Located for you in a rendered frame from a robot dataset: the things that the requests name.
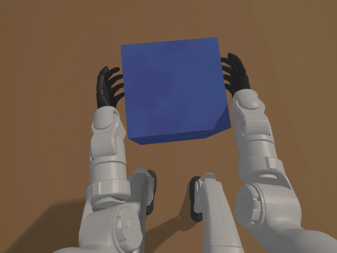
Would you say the left robot forearm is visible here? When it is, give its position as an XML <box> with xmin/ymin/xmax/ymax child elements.
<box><xmin>78</xmin><ymin>106</ymin><xmax>131</xmax><ymax>243</ymax></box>

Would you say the carton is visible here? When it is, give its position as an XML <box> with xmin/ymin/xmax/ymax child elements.
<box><xmin>121</xmin><ymin>37</ymin><xmax>231</xmax><ymax>145</ymax></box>

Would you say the robot left upper arm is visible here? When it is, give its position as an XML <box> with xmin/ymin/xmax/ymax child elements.
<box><xmin>53</xmin><ymin>205</ymin><xmax>143</xmax><ymax>253</ymax></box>

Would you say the right robot forearm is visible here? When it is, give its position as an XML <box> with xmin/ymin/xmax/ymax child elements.
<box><xmin>231</xmin><ymin>89</ymin><xmax>302</xmax><ymax>217</ymax></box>

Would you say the robot right upper arm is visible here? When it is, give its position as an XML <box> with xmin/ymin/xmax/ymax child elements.
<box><xmin>234</xmin><ymin>182</ymin><xmax>337</xmax><ymax>253</ymax></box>

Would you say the left robot thigh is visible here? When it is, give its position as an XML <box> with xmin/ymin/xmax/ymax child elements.
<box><xmin>124</xmin><ymin>173</ymin><xmax>154</xmax><ymax>253</ymax></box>

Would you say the left robot foot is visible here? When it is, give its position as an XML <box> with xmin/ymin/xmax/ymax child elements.
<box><xmin>146</xmin><ymin>170</ymin><xmax>157</xmax><ymax>215</ymax></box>

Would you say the robot left hand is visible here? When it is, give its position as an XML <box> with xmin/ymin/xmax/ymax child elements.
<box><xmin>96</xmin><ymin>66</ymin><xmax>124</xmax><ymax>109</ymax></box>

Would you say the robot right hand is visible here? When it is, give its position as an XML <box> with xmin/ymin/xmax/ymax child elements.
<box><xmin>221</xmin><ymin>53</ymin><xmax>251</xmax><ymax>97</ymax></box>

